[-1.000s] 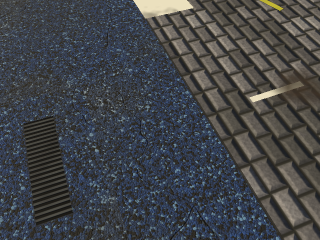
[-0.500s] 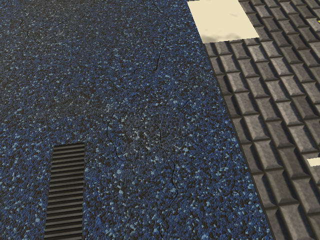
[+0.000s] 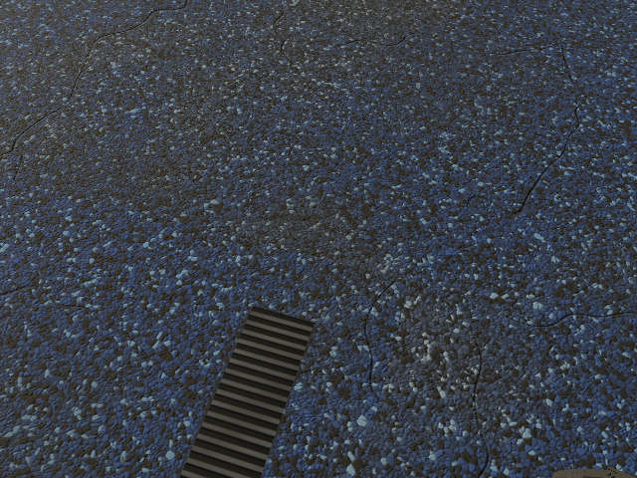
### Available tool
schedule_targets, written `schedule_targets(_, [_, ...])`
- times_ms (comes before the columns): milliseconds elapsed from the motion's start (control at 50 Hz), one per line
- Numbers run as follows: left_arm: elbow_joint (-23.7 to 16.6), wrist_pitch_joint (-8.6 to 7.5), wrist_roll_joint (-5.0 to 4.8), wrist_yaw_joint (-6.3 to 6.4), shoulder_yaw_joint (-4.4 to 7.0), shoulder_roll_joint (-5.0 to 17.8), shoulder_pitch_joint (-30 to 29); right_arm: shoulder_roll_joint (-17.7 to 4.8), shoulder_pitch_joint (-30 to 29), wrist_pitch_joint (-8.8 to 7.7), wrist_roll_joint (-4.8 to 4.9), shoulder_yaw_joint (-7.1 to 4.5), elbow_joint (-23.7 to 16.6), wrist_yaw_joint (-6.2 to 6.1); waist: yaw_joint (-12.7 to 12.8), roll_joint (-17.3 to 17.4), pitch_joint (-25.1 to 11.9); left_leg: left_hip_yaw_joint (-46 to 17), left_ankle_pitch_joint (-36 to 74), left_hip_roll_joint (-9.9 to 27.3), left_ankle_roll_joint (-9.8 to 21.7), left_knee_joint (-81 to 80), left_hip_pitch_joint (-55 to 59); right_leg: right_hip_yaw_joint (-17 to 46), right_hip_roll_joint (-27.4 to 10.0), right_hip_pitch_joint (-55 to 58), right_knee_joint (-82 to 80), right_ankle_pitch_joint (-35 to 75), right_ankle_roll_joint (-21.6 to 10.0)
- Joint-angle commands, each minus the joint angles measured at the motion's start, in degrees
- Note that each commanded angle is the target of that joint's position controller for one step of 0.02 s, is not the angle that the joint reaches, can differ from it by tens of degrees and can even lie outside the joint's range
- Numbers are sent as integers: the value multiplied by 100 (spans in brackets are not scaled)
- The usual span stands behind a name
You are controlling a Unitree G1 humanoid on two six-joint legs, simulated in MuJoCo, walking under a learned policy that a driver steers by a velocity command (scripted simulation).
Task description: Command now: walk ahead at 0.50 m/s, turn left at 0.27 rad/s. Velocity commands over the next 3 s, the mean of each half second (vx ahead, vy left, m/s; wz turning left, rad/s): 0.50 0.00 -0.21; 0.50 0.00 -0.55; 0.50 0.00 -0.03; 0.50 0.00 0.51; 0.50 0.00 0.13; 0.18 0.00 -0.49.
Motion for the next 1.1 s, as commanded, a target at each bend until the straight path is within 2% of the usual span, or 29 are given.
schedule_targets(20, [-698, -200, -105, -40, 69, 611, -423, -892, 1521, -33, 114, -302, 230, -223, -689, 189, -955, -2740, 1497, 2115, 995, -1892, 3204, 757, -87, -2969, 1408, 712, -179])
schedule_targets(40, [-558, -154, -61, -53, 64, 561, -286, -680, 1297, -109, 114, -221, 277, -221, -431, 73, -669, -2140, 2035, 1833, 728, -2002, 2610, 824, -214, -2560, 973, 789, -188])
schedule_targets(80, [-297, 57, 57, -105, 75, 534, 184, -453, 1131, -249, 130, -127, 339, -191, -164, 211, -612, -1513, 2174, 1573, 471, -2327, 1909, 886, -206, -1816, 623, 927, -161])
schedule_targets(120, [-246, 139, 35, -184, 101, 468, 161, -557, 1217, -362, 137, -146, 470, -176, -112, 267, -451, -1206, 2099, 1512, 441, -2606, 1779, 956, -75, -1923, 458, 1183, -164])
schedule_targets(240, [-428, 142, 15, -218, 145, 375, -855, -495, 1580, -462, 148, -107, 765, -197, -364, 301, 55, -429, 1974, 1393, 39, -2978, 2272, 1101, 121, -2954, -622, 2442, -165])
schedule_targets(360, [-749, 80, 79, -310, 3, 157, -1817, -449, 2031, -464, 134, -42, 1108, -325, -652, 316, 273, 201, 3195, 1495, -117, -2773, 3027, 351, 265, -2919, -2047, 2782, -344])
schedule_targets(420, [-820, 75, 77, -313, 0, 196, -1746, -622, 2061, -418, 100, -49, 1228, -396, -515, 474, 54, 479, 5249, 1593, -261, -2025, 3450, -62, 646, -2328, -2479, 2165, -659])
schedule_targets(460, [-661, 82, 95, -261, 69, 347, -1078, -826, 1929, -360, 70, -92, 1237, -458, -177, 670, -355, 605, 6701, 1684, -309, -913, 3561, -218, 995, -1577, -2504, 1539, -947])
schedule_targets(480, [-491, 52, 113, -231, 149, 506, -456, -914, 1843, -317, 49, -117, 1200, -462, 101, 673, -695, 624, 6569, 1714, -280, 46, 3335, -107, 1112, -857, -2690, 1350, -1120])
schedule_targets(500, [-250, 5, 178, -181, 269, 726, 404, -970, 1622, -301, 87, -128, 1096, -439, 596, 445, -1110, 712, 5372, 1571, -308, 1458, 2539, 318, 986, 409, -3250, 1494, -1383])
schedule_targets(520, [-193, 34, 191, -78, 477, 1386, 829, -561, 1688, -363, 144, -29, 815, -365, 596, -529, -1630, 795, 1838, 935, -478, 3547, 778, 2330, -470, 1930, -3362, 1353, -1978])
schedule_targets(540, [-284, 76, 37, -92, 545, 1665, 487, -461, 1660, -417, 156, -34, 524, -266, 232, -1139, -1967, -218, -1885, -180, -633, 5017, -1140, 5189, -1453, 2845, -4103, 2081, -2811])
schedule_targets(560, [-265, 103, -112, -79, 527, 1449, 261, -578, 1200, -475, 64, -23, 459, -230, 283, -234, -1351, -940, -1297, 364, -568, 4898, -1678, 4408, -1289, 2398, -4282, 1921, -2613])
schedule_targets(580, [-287, 111, -105, -53, 446, 1136, -17, -579, 1077, -544, 131, -3, 372, -201, 95, 20, -713, -848, -837, 585, -589, 4427, -1616, 3780, -1148, 1565, -4474, 2066, -2370])
schedule_targets(600, [-295, 105, -76, -45, 369, 855, -269, -574, 1122, -541, 123, -16, 417, -205, -182, 352, -285, -788, -689, 771, -633, 3866, -1335, 3277, -850, 857, -4626, 2488, -2073])
schedule_targets(620, [-307, 68, -101, -22, 323, 729, -428, -545, 1160, -442, 27, -6, 405, -207, -357, 338, -138, -777, -673, 865, -746, 3518, -1028, 2886, -571, 371, -4705, 2922, -1926])
schedule_targets(660, [-320, -43, -108, -31, 302, 741, -443, -425, 1316, -224, -70, 27, 404, -167, -491, 102, -269, -659, -616, 902, -925, 3077, -626, 2436, -257, -27, -4786, 3500, -1848])
schedule_targets(700, [-284, -113, -108, -41, 348, 922, -309, -358, 1109, -133, -62, 49, 276, -141, -485, -21, -281, -519, -337, 907, -1056, 2558, -672, 2223, -64, -170, -4843, 3739, -1797])
schedule_targets(780, [-248, -87, -118, -35, 378, 971, 74, -323, 121, -128, -16, 91, -75, -110, -112, -278, -165, -428, 616, 844, -1179, 1197, -961, 2208, 168, 53, -4796, 3580, -1492])
schedule_targets(880, [-256, -40, -36, 12, 418, 1072, 461, -399, -641, -219, 63, 133, -362, -84, 240, -371, -255, -484, 955, 568, -1079, 130, -929, 2583, 2, 780, -4342, 3977, -1368])
schedule_targets(940, [-413, -56, 12, 66, 450, 1206, 112, -631, -210, -296, 85, 72, -312, -113, -87, -454, -334, -641, 505, 411, -873, -500, 49, 2906, -142, 682, -3926, 4140, -1119])
schedule_targets(960, [-469, -79, 18, 53, 458, 1261, -62, -759, 298, -329, 88, 14, -160, -155, -334, -440, -514, -595, 275, 270, -777, -649, 786, 2932, -60, 509, -3505, 4490, -1010])
schedule_targets(980, [-479, -118, -25, 8, 436, 1213, -156, -912, 1035, -401, 52, -58, 37, -217, -733, -141, -874, -646, 361, 349, -627, -1042, 1819, 2695, 277, 239, -2544, 4490, -869])
schedule_targets(1000, [-605, -179, -84, -43, 310, 808, -94, -1307, 1936, -448, -72, -158, 110, -314, -1055, 491, -1697, -1749, -738, 1494, -328, -1272, 3048, 2185, 643, -288, -1024, 3374, -715])
schedule_targets(1020, [-770, -184, -203, -48, 202, 315, 548, -1814, 1964, -375, -155, -272, 83, -346, -652, 1751, -2091, -4370, -1231, 2866, 299, -1923, 4142, 1517, 1544, -2010, 382, -328, -531])
schedule_targets(1040, [-595, -112, -11, -7, 228, 745, 684, -1488, 1713, -301, -34, -270, 117, -305, -484, 1315, -1792, -5085, -1937, 2854, 549, -2068, 3718, 1530, 1093, -2582, 1025, -320, -593])
schedule_targets(1060, [-512, -79, 47, -35, 245, 830, 343, -907, 1350, -293, 19, -145, 45, -264, -462, 544, -1049, -4183, -1987, 2559, 453, -2139, 2989, 1538, 835, -2587, 1076, 274, -582])
schedule_targets(1080, [-550, -79, 66, -84, 214, 733, 12, -610, 1145, -310, 32, -70, 88, -224, -447, 252, -614, -3314, -1312, 2207, 330, -2239, 2406, 1482, 687, -2469, 794, 628, -538])
schedule_targets(1100, [-582, -57, 87, -127, 200, 659, -126, -527, 1104, -336, 23, -41, 151, -221, -383, 447, -452, -2698, -649, 1930, 192, -2329, 2122, 1440, 568, -2347, 540, 751, -491])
